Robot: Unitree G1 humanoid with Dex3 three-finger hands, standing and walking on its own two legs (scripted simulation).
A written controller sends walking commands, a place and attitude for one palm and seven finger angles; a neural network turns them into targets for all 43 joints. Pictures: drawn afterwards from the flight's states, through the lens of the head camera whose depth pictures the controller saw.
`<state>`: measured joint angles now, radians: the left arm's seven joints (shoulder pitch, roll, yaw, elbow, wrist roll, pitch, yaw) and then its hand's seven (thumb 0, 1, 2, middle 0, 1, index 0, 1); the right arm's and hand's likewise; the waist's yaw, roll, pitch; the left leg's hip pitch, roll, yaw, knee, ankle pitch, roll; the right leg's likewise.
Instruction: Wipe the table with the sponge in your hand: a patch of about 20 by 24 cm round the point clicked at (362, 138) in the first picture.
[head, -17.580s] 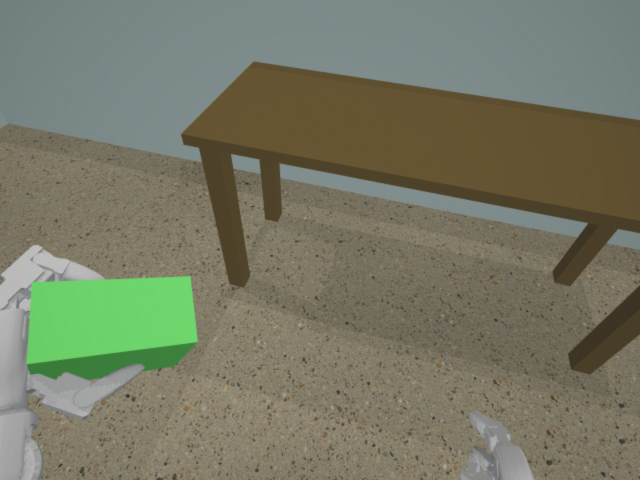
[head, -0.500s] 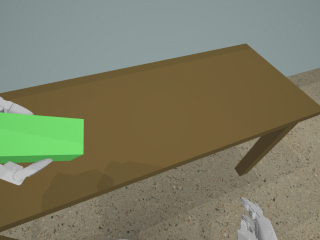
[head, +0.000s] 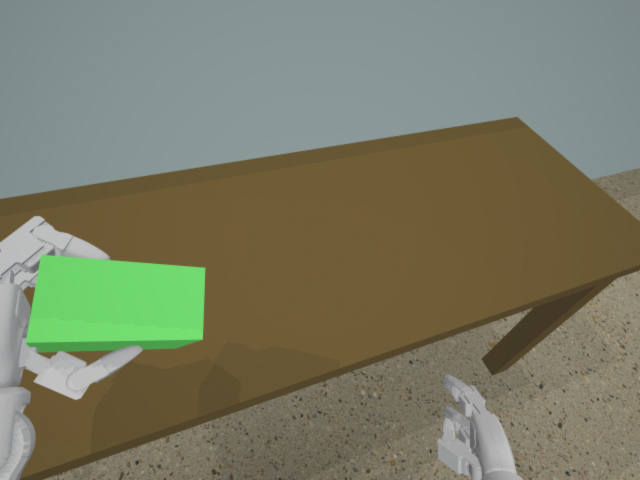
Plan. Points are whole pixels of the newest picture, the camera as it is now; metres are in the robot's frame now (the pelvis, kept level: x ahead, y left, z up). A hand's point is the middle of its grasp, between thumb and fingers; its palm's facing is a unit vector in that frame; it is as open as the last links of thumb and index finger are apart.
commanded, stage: come to a stop and stand still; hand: left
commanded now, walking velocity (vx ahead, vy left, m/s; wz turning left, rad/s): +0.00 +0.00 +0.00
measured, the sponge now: (145, 310) +0.23 +0.20 +0.13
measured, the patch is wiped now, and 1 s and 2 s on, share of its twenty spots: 0.00 0.00 0.00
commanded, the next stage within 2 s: look again from close up in 0.26 s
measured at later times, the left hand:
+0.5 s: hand (91, 311) +0.22 +0.24 +0.15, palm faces +0.35 -0.85 -0.39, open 10.7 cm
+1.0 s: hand (61, 269) +0.24 +0.27 +0.18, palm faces +0.45 -0.80 -0.41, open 10.7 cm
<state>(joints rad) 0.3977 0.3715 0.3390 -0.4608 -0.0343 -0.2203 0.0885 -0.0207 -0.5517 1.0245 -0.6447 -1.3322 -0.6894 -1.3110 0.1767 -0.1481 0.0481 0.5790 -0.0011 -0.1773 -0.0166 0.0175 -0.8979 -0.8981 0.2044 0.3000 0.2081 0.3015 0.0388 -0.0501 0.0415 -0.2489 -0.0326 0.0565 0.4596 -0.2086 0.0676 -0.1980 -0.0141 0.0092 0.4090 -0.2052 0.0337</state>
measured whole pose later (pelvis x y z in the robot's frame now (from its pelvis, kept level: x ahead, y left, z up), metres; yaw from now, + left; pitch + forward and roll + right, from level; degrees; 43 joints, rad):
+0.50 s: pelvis +0.00 +0.00 +0.00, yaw +0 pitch +0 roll -2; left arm 0.44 0.37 0.34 -0.46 -0.03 -0.21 0.10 -0.02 -0.55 1.02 -0.65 -1.33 -0.69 -1.31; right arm 0.21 -0.20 0.02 0.59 0.01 -0.14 -0.04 0.02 -0.90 -0.90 0.20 0.30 0.21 0.30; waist 0.02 -0.02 0.05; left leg -0.25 -0.02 0.05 0.45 -0.20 0.06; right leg -0.18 0.00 0.00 0.37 -0.18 0.03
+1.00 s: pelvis +0.00 -0.01 +0.00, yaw -1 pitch +0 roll -1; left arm 0.25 0.45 0.45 -0.32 -0.05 -0.24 0.08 -0.02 -0.55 1.03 -0.65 -1.32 -0.69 -1.30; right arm 0.18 -0.20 0.01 0.58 0.01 -0.17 0.00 0.02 -0.90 -0.90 0.20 0.30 0.21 0.30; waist 0.04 -0.02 0.06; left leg -0.27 0.00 0.06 0.47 -0.20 0.05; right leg -0.22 0.01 0.02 0.40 -0.19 0.01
